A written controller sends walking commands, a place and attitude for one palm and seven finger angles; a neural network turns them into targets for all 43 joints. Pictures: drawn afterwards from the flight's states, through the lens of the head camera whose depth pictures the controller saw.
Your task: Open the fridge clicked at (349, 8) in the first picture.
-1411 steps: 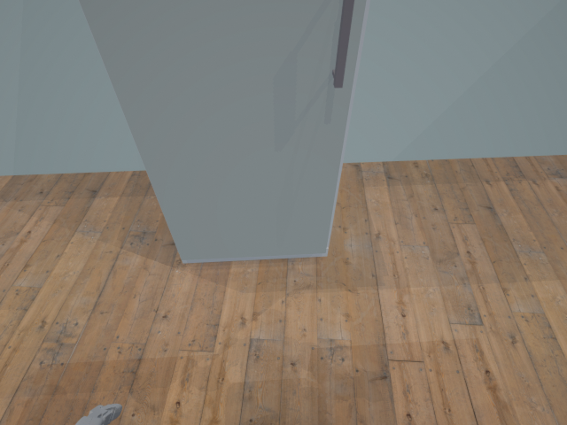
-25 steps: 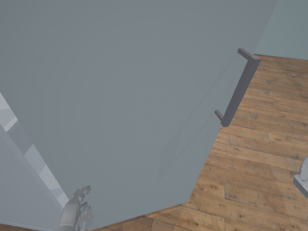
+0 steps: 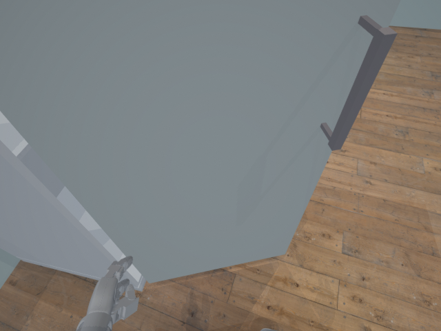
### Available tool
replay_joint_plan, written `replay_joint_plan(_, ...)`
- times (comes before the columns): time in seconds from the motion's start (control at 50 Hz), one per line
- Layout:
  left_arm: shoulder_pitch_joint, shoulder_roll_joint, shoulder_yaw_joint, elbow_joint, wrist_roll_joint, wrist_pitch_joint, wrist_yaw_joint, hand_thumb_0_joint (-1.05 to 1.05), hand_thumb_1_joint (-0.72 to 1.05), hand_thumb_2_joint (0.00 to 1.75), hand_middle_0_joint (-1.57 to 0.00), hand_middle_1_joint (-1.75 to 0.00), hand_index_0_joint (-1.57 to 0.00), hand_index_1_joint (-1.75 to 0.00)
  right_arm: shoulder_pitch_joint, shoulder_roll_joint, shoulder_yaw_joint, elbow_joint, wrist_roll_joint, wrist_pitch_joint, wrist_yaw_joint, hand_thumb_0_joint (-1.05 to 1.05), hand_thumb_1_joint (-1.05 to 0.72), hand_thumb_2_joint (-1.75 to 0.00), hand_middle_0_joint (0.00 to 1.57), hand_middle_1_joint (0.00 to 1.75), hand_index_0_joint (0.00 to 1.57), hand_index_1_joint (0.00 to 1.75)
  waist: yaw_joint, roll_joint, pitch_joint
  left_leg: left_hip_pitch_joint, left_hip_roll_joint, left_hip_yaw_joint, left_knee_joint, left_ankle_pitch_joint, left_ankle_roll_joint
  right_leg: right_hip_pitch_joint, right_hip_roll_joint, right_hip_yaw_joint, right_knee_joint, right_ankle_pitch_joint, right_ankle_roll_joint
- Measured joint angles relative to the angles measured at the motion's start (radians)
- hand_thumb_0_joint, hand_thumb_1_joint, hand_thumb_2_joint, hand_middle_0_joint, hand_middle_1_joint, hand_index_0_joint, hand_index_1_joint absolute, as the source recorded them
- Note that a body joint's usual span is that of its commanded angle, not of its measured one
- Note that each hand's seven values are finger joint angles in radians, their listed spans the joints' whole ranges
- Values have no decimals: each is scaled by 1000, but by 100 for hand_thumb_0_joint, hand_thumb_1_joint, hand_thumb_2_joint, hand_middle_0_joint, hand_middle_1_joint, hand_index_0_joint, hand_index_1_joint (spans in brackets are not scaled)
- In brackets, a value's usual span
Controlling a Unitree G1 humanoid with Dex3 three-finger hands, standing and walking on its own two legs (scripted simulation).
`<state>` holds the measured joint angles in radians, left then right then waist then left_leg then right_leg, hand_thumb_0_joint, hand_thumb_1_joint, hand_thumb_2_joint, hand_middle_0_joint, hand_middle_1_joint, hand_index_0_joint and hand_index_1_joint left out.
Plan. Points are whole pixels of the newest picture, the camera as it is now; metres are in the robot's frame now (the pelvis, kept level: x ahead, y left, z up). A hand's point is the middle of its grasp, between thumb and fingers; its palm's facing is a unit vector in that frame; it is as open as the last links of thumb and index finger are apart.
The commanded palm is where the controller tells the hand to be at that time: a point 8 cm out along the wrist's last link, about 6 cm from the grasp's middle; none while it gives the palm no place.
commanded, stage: step back with the hand held close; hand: right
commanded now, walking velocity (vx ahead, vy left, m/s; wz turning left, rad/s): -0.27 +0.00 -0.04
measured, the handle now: (348, 92) +0.46 -0.20 +0.20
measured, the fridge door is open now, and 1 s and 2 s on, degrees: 66 66 66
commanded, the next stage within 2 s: stop stepping back and stand still in 0.94 s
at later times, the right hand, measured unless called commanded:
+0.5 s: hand out of the picture +0.14 -0.30 +0.18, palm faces +0.45 +0.79 -0.42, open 7.5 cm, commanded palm +0.07 -0.33 +0.19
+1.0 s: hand out of the picture +0.05 -0.33 +0.19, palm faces +0.32 +0.84 -0.44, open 7.5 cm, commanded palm -0.01 -0.37 +0.19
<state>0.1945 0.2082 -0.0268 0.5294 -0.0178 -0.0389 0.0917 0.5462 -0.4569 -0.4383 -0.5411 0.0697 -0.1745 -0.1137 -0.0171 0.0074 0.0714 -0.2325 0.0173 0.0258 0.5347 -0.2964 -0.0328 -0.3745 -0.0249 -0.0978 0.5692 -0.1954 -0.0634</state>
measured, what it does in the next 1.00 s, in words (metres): walks backwards: left foot, then right foot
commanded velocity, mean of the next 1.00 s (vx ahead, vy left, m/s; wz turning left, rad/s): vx -0.36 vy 0.00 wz -0.04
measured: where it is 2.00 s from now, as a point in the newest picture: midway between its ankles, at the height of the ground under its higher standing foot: outside the picture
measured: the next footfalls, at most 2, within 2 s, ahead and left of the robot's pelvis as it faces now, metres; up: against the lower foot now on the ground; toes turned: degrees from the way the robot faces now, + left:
left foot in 0.58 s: -0.08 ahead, +0.11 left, +0.00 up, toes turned +3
right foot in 0.74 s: +0.03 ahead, -0.11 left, +0.00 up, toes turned +2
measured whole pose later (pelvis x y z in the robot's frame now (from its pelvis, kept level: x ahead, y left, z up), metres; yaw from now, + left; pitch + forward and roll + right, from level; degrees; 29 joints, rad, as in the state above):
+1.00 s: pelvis -0.16 -0.07 +0.01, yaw +2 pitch +1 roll +6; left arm 0.24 0.18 -0.02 0.57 0.03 -0.11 0.06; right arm 0.60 -0.50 -0.45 -0.63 0.09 -0.22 -0.12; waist -0.01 0.01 0.00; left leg -0.16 -0.09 0.06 0.46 -0.43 0.03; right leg -0.40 0.00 -0.01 0.30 0.05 -0.06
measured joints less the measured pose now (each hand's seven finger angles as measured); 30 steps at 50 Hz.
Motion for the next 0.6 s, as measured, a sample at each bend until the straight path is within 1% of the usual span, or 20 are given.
replay_joint_plan(0.08, 11, -3, -9, 7, -2, -25, -4, 1, 90, 90, -21, -29, -20, -30, -9, 13, -20, 3, -3, -14, -7, 1, -88, -90, 22, 30, 21, 30, -7, -22, 4, -20, -2, 13, 15, 9, -1, -29, -2, 13, 21, 10, -5)
replay_joint_plan(0.16, 20, -6, -14, 23, -3, -35, -6, 1, 90, 90, -21, -30, -20, -30, -14, 42, -12, 19, -7, -17, -12, 1, -89, -90, 22, 30, 21, 30, -13, -40, -4, -32, -7, 26, 18, 21, 1, -51, -5, 26, 39, 9, -3)
replay_joint_plan(0.2, 25, -9, -14, 34, 1, -35, -7, 1, 90, 90, -21, -30, -20, -30, -15, 58, 0, 24, -9, -15, -16, 1, -89, -90, 21, 30, 21, 30, -16, -37, -12, -37, -5, 30, 15, 26, 6, -64, -2, 31, 53, -31, 3)
replay_joint_plan(0.26, 25, -7, -14, 58, 7, -37, -7, 1, 90, 90, -21, -30, -20, -30, -18, 76, 23, 18, -11, -15, -27, 1, -89, -90, 21, 30, 21, 30, -18, -20, -20, -48, 1, 26, 20, 34, 2, -82, 8, 38, 87, -111, 24)
replay_joint_plan(0.3, 22, -1, -11, 71, 10, -37, -8, 1, 90, 90, -21, -30, -20, -30, -31, 80, 38, 9, -13, -16, -34, 1, -89, -90, 21, 30, 21, 30, -13, -9, -16, -51, 4, 26, 37, 32, -6, -85, 15, 45, 100, -108, 31)
replay_joint_plan(0.32, 21, 2, -9, 73, 10, -36, -7, 1, 90, 90, -21, -30, -20, -30, -39, 77, 42, 3, -13, -15, -36, 1, -89, -90, 21, 30, 21, 30, -8, -3, -13, -53, 6, 26, 48, 28, -10, -83, 17, 46, 95, -69, 23)
replay_joint_plan(0.34, 20, 5, -7, 72, 9, -35, -5, 1, 90, 90, -21, -30, -20, -30, -47, 71, 43, -3, -12, -16, -36, 1, -88, -90, 21, 30, 21, 30, -3, 1, -10, -56, 5, 28, 60, 24, -12, -81, 16, 45, 87, -14, 8)
replay_joint_plan(0.36, 18, 7, -5, 68, 8, -36, -3, 1, 90, 90, -21, -30, -20, -30, -54, 63, 39, -7, -12, -19, -35, 1, -88, -90, 22, 30, 21, 30, 1, 2, -6, -63, -1, 26, 80, 0, -7, -80, 12, 44, 81, 38, -11)
replay_joint_plan(0.38, 14, 6, -1, 65, 9, -41, -1, 1, 90, 90, -21, -30, -20, -30, -64, 54, 30, -6, -16, -24, -32, 1, -88, -90, 22, 30, 21, 30, 6, 2, 0, -74, -12, 16, 119, -42, 0, -82, 9, 45, 83, 52, -25)
replay_joint_plan(0.42, 12, -2, 9, 55, 14, -52, -1, 1, 90, 90, -21, -30, -20, -30, -82, 32, 7, 2, -25, -37, -25, 1, -88, -90, 22, 30, 21, 30, 20, -3, 8, -90, -41, 0, 225, -106, 16, -83, 8, 59, 66, 52, -37)
replay_joint_plan(0.46, 14, -11, 14, 48, 17, -65, -11, 1, 90, 90, -21, -29, -20, -30, -79, 12, -19, -2, -21, -48, -21, 1, -88, -90, 22, 30, 21, 30, 21, -6, 5, -80, -63, 4, 258, -156, 29, -79, 5, 66, 17, 80, -36)
replay_joint_plan(0.5, 19, -16, 12, 40, 20, -75, -22, 1, 90, 90, -21, -29, -20, -30, -51, 3, -37, -19, -10, -59, -21, 2, -88, -90, 22, 30, 21, 30, 12, -11, -9, -41, -76, 20, 194, -182, 39, -75, -2, 61, -41, 120, -33)
replay_joint_plan(0.54, 24, -17, 8, 33, 22, -82, -29, 1, 90, 90, -21, -29, -20, -30, -21, 1, -38, -37, 0, -66, -21, 1, -89, -90, 22, 30, 21, 30, -1, -16, -25, 24, -82, 33, 62, -159, 46, -74, -5, 51, -90, 153, -28)
replay_joint_plan(0.58, 19, -15, 4, 29, 25, -79, -31, 1, 90, 90, -21, -30, -20, -30, -3, -6, -36, -45, 4, -73, -19, 1, -89, -90, 21, 30, 21, 30, -20, -9, -39, 88, -69, 28, -87, -92, 57, -91, 1, 27, -98, 162, -14)
replay_joint_plan(0.6, 6, -10, 4, 36, 26, -73, -31, 1, 90, 90, -21, -30, -20, -30, -8, -2, -27, -40, 2, -78, -18, 1, -89, -90, 21, 30, 21, 30, -29, -18, -35, 90, -67, 24, -118, -4, 51, -105, -3, 22, -73, 136, 2)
